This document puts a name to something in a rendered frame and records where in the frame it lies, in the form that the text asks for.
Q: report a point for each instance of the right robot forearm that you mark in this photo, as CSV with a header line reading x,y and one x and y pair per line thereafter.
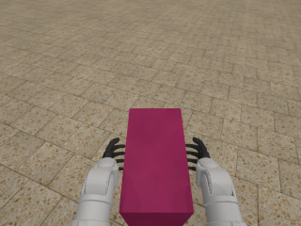
x,y
218,194

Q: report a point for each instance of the carton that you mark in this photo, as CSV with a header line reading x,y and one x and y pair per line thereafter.
x,y
155,186

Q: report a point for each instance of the left robot forearm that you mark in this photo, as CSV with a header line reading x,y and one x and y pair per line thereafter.
x,y
96,198

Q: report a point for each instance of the robot right hand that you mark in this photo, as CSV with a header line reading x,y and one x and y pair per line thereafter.
x,y
202,152

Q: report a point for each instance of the robot left hand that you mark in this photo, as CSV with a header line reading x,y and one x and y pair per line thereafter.
x,y
111,147

